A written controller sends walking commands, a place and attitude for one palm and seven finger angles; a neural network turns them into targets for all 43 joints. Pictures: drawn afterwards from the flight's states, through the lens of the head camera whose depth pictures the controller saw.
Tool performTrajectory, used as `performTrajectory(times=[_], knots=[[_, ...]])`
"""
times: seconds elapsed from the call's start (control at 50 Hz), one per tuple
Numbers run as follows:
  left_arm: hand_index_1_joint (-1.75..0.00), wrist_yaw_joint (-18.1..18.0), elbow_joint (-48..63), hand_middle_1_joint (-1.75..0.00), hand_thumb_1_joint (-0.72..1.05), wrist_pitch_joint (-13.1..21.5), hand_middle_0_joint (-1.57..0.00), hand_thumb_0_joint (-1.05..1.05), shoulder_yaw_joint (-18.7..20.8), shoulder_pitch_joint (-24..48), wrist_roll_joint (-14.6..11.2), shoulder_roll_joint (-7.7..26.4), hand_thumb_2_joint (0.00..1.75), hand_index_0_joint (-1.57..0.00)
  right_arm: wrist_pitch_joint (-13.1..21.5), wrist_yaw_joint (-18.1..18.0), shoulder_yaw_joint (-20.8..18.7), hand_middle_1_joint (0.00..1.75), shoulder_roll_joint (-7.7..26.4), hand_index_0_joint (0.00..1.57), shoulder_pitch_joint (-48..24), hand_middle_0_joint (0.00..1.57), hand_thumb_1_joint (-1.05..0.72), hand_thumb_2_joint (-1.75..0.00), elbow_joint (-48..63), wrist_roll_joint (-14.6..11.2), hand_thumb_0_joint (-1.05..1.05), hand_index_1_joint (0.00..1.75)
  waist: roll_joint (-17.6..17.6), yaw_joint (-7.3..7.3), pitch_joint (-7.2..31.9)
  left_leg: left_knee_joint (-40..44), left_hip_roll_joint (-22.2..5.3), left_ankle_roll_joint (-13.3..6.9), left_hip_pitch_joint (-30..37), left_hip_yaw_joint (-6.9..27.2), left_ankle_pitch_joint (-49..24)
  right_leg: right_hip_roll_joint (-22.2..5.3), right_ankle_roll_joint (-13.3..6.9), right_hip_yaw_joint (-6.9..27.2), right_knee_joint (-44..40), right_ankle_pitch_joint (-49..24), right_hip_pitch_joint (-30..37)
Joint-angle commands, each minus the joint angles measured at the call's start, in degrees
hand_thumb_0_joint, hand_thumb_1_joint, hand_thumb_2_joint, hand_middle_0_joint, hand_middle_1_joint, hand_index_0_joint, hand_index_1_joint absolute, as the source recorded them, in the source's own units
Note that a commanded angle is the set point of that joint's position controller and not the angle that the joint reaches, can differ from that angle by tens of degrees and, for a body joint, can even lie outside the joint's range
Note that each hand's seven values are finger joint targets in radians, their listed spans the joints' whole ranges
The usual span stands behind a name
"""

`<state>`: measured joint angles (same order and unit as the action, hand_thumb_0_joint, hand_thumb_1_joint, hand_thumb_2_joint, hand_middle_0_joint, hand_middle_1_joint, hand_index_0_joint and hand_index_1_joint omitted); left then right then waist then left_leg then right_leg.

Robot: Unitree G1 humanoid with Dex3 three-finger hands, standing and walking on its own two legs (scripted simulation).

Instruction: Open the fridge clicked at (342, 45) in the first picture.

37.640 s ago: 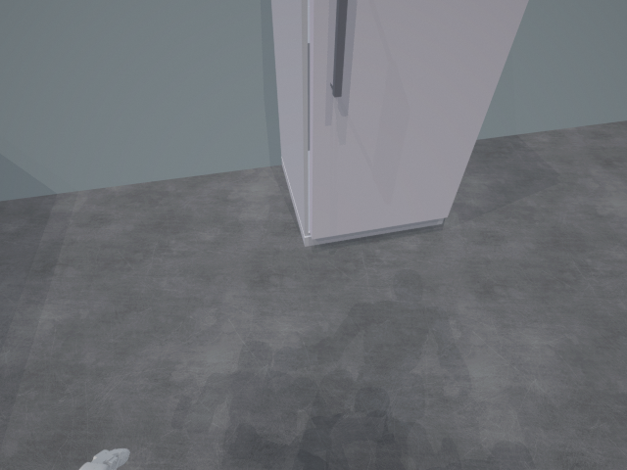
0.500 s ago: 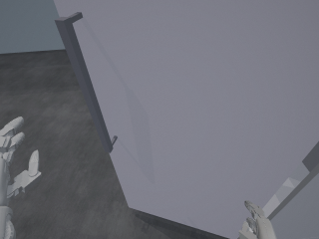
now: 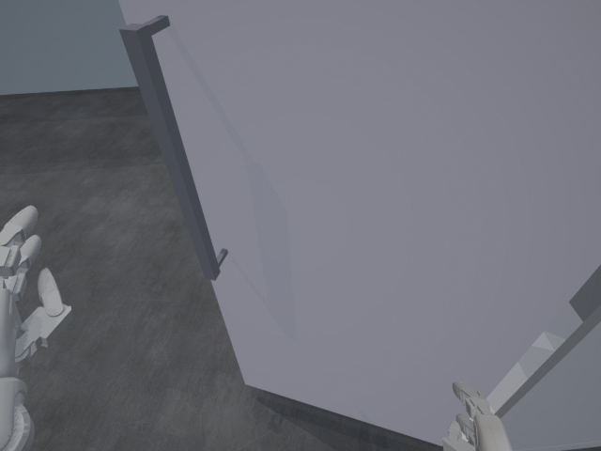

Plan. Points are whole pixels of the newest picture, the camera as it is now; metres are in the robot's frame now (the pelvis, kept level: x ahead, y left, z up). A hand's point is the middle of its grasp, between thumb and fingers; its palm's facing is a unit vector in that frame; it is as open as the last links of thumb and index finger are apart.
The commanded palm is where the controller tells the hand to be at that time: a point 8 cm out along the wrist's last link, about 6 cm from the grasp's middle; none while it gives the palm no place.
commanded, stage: step back with the hand held close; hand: left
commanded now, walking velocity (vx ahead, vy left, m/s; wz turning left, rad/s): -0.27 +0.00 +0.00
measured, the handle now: (191, 176) +0.42 +0.22 +0.17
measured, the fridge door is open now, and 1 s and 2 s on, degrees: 68 68 68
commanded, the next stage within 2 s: stop stepping back and stand still in 1.12 s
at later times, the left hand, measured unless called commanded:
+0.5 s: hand (16, 377) +0.13 +0.29 +0.15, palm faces +0.47 -0.75 -0.47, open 7.4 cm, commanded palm +0.07 +0.32 +0.17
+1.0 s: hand out of the picture +0.04 +0.31 +0.15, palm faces +0.53 -0.73 -0.43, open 7.4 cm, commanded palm -0.04 +0.34 +0.17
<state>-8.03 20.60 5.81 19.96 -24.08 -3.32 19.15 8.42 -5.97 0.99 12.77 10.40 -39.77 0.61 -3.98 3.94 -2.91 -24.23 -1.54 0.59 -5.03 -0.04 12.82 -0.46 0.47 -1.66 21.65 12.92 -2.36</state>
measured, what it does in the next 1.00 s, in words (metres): walks backwards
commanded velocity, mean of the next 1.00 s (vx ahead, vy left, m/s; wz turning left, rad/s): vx -0.31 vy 0.00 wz -0.04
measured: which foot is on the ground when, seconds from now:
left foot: down 0.00-1.00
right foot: down 0.00-0.94, up 0.96-1.00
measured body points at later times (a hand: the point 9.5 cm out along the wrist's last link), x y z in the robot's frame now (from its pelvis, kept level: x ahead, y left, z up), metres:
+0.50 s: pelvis -0.07 +0.02 -0.01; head -0.06 +0.01 +0.44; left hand +0.10 +0.32 +0.17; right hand +0.11 -0.21 -0.10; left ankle +0.01 +0.13 -0.74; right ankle +0.00 -0.12 -0.74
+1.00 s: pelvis -0.15 +0.03 -0.03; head -0.13 +0.04 +0.42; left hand +0.01 +0.34 +0.17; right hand +0.05 -0.20 -0.11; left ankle +0.01 +0.13 -0.74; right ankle -0.06 -0.12 -0.72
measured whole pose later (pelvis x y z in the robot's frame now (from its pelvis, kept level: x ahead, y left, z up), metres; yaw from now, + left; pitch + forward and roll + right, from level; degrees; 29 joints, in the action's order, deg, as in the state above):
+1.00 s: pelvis -0.15 +0.03 -0.03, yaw +6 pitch -3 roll -4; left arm -11.1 28.8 11.5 23.5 -25.2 -0.5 24.0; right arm 5.4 -7.0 -0.4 12.3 10.0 -35.0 1.0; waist -2.8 -0.6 -5.2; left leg -37.2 -2.6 -3.4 -30.2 -0.1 5.9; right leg 3.2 1.4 1.2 49.3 19.5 -26.5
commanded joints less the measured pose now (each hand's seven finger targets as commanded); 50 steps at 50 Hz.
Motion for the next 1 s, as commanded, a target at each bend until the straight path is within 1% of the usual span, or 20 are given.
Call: performTrajectory(times=[0.0,0.1,0.18,0.26,0.34,0.42,0.44,0.5,0.56,0.64,0.68,0.72,0.76,0.8,0.82,0.86,0.88,0.92,0.94,0.98], knots=[[-0.30,-0.1,10.2,-0.30,0.90,4.6,-0.20,0.00,5.8,1.9,1.0,10.5,0.90,-0.20,0.4,0.4,-2.0,0.30,6.1,0.20,-7.6,0.20,-0.90,-0.90,10.9,-0.3,0.00,0.30,3.6,-2.23,1.5,0.0,-0.9,-2.0,-4.3,-0.1,-10.2,-3.7,-0.9,2.9,-4.4,-9.9,-8.9],[-0.30,-0.7,15.7,-0.30,0.90,4.5,-0.20,0.00,8.5,-5.3,0.8,12.5,0.90,-0.20,-2.5,0.1,-3.0,0.30,6.5,0.20,-6.6,0.20,-0.90,-0.90,14.0,-0.4,0.00,0.30,-0.7,-1.73,12.2,-1.3,-2.3,-1.5,-3.5,0.5,-21.7,-3.2,-0.4,1.2,1.6,-15.3,-5.3],[-0.30,-1.3,18.4,-0.30,0.90,4.2,-0.20,0.00,10.6,-7.1,0.5,14.6,0.90,-0.20,-4.1,-0.6,-3.1,0.30,6.4,0.20,-6.9,0.20,-0.90,-0.90,15.7,-0.6,0.00,0.30,-0.6,-1.54,13.6,-0.7,-3.5,-1.8,-5.5,1.6,-23.0,-1.8,0.1,0.7,4.6,-13.8,-5.7],[-0.30,-2.0,17.4,-0.30,0.90,4.1,-0.20,0.00,10.4,-5.5,0.4,14.6,0.90,-0.20,-4.4,-1.3,-3.2,0.30,6.6,0.20,-6.6,0.20,-0.90,-0.90,15.7,-0.7,0.00,0.30,-0.1,-1.91,10.3,0.9,-4.1,-2.3,-10.5,2.8,-14.6,-1.3,0.3,1.4,5.0,-8.5,-7.5],[-0.30,-2.5,15.9,-0.30,0.90,4.8,-0.20,0.00,9.5,-2.9,0.9,13.9,0.90,-0.20,-3.8,-1.6,-3.4,0.30,7.4,0.20,-5.9,0.20,-0.90,-0.90,15.0,-0.8,0.00,0.30,0.8,-2.52,6.9,1.9,-3.2,-2.9,-16.7,3.2,3.6,-2.2,-0.4,3.5,2.4,-0.9,-9.5],[-0.30,-3.1,15.0,-0.30,0.90,5.8,-0.20,0.00,8.0,-1.7,1.4,13.2,0.90,-0.20,-2.9,-1.4,-3.1,0.30,7.2,0.20,-5.4,0.20,-0.90,-0.90,14.6,-1.0,0.00,0.30,4.2,-3.11,4.4,-0.3,-2.0,-3.0,-18.5,2.8,13.4,-4.0,-1.1,5.7,-1.8,10.3,-15.0],[-0.30,-3.4,15.7,-0.30,0.90,6.2,-0.20,0.00,9.5,-1.3,1.8,14.8,0.90,-0.20,-2.6,-1.5,-3.4,0.30,7.4,0.20,-5.5,0.20,-0.90,-0.90,14.3,-0.8,0.00,0.30,4.2,-2.93,4.8,-0.3,-2.1,-3.1,-18.8,3.0,13.9,-4.2,-1.2,5.9,-2.1,11.7,-14.9],[-0.30,-3.8,17.1,-0.30,0.90,7.2,-0.20,0.00,8.9,-1.4,2.1,14.0,0.90,-0.20,-2.1,-1.6,-3.0,0.30,7.4,0.20,-5.5,0.20,-0.90,-0.90,14.7,-0.7,0.00,0.30,1.5,-3.04,5.4,1.7,-3.2,-3.5,-21.3,4.7,15.8,-3.0,-0.9,4.5,0.5,11.7,-13.5],[-0.30,-4.0,19.3,-0.30,0.90,8.3,-0.20,0.00,10.2,-1.0,2.9,14.3,0.90,-0.20,-1.2,-1.9,-3.1,0.30,7.7,0.20,-6.2,0.20,-0.90,-0.90,15.2,-0.5,0.00,0.30,-4.8,-2.74,6.5,7.4,-5.8,-5.1,-30.3,8.1,21.6,0.4,0.2,2.5,8.6,5.6,-3.6],[-0.30,-3.8,19.0,-0.30,0.90,9.3,-0.20,0.00,13.2,-4.9,3.3,15.8,0.90,-0.20,-0.1,-1.6,-3.7,0.30,7.7,0.20,-5.4,0.20,-0.90,-0.90,15.6,-0.4,0.00,0.30,-5.8,-2.22,9.5,7.4,-6.2,-5.6,-34.6,9.0,22.8,1.9,0.2,2.4,13.7,-1.6,3.0],[-0.30,-3.6,18.9,-0.30,0.90,9.6,-0.20,0.00,12.8,-6.2,3.0,15.1,0.90,-0.20,-0.1,-1.4,-3.7,0.30,7.5,0.20,-5.1,0.20,-0.90,-0.90,15.7,-0.3,0.00,0.30,-3.3,-2.67,7.8,3.8,-4.9,-5.2,-35.3,6.9,25.3,0.3,-0.5,5.4,10.6,2.9,-0.4],[-0.30,-3.7,17.8,-0.30,0.90,9.7,-0.20,0.00,12.5,-5.0,3.1,14.8,0.90,-0.20,-0.3,-1.2,-3.8,0.30,7.3,0.20,-4.6,0.20,-0.90,-0.90,15.1,-0.2,0.00,0.30,1.3,-3.15,3.8,-3.6,-2.6,-4.2,-34.5,4.8,27.5,-3.2,-2.6,12.0,3.0,15.1,-9.2],[-0.30,-4.1,18.2,-0.30,0.90,9.1,-0.20,0.00,11.0,-3.1,2.5,14.6,0.90,-0.20,-0.7,-0.9,-3.4,0.30,6.2,0.20,-3.5,0.20,-0.90,-0.90,13.2,0.2,0.00,0.30,7.2,-3.63,3.0,-13.2,-0.3,-1.4,-23.2,2.5,18.5,-9.2,-5.7,17.0,-3.9,18.6,-23.0],[-0.30,-4.7,19.3,-0.30,0.90,8.8,-0.20,0.00,9.6,-0.6,2.1,14.7,0.90,-0.20,-0.9,-0.5,-2.9,0.30,5.8,0.20,-3.1,0.20,-0.90,-0.90,11.6,0.4,0.00,0.30,9.7,-4.29,5.6,-18.3,0.4,-0.6,-12.9,0.9,11.0,-12.2,-6.4,15.9,-4.8,14.1,-30.1],[-0.30,-4.9,19.6,-0.30,0.90,8.8,-0.20,0.00,9.6,0.0,2.1,14.9,0.90,-0.20,-0.9,-0.7,-2.9,0.30,6.0,0.20,-3.3,0.20,-0.90,-0.90,11.7,0.5,0.00,0.30,9.2,-4.42,6.3,-16.0,-0.1,-1.2,-12.2,1.6,10.6,-10.8,-5.3,13.4,-3.1,12.3,-29.9],[-0.30,-5.0,20.2,-0.30,0.90,8.9,-0.20,0.00,10.0,0.7,1.8,14.7,0.90,-0.20,-0.5,-1.4,-3.0,0.30,6.8,0.20,-4.5,0.20,-0.90,-0.90,12.4,0.3,0.00,0.30,3.6,-4.21,6.1,-5.7,-3.3,-3.0,-17.0,6.4,13.9,-5.0,-2.5,8.1,3.7,11.0,-25.7],[-0.30,-4.9,20.5,-0.30,0.90,9.2,-0.20,0.00,10.6,0.5,2.0,14.8,0.90,-0.20,-0.3,-1.7,-3.1,0.30,7.4,0.20,-5.4,0.20,-0.90,-0.90,13.4,0.2,0.00,0.30,-0.9,-3.67,6.1,1.2,-6.6,-4.6,-24.1,10.4,19.9,-1.5,-1.0,5.3,11.0,10.8,-19.7],[-0.30,-4.6,20.7,-0.30,0.90,9.7,-0.20,0.00,12.3,0.2,3.0,14.0,0.90,-0.20,0.3,-1.9,-3.6,0.30,8.2,0.20,-6.6,0.20,-0.90,-0.90,14.0,0.6,0.00,0.30,-14.0,-2.81,8.4,16.5,-15.7,-9.5,-42.3,19.9,35.6,6.5,1.2,1.2,35.3,7.6,-1.5],[-0.30,-4.5,21.7,-0.30,0.90,9.9,-0.20,0.00,13.4,1.0,3.1,16.2,0.90,-0.20,0.6,-1.6,-4.2,0.30,7.2,0.20,-6.7,0.20,-0.90,-0.90,13.8,0.6,0.00,0.30,-14.1,-2.88,9.9,18.6,-17.1,-10.0,-42.0,21.1,31.2,7.3,1.1,2.1,42.9,9.7,-1.2],[-0.30,-3.9,24.6,-0.30,0.90,10.3,-0.20,0.00,13.9,0.2,1.8,16.9,0.90,-0.20,1.1,-0.7,-5.3,0.30,6.5,0.20,-7.1,0.20,-0.90,-0.90,13.0,0.9,0.00,0.30,-8.5,-2.53,12.5,14.2,-16.1,-7.9,-31.0,14.7,20.2,6.5,0.0,2.2,42.5,14.4,-8.0]])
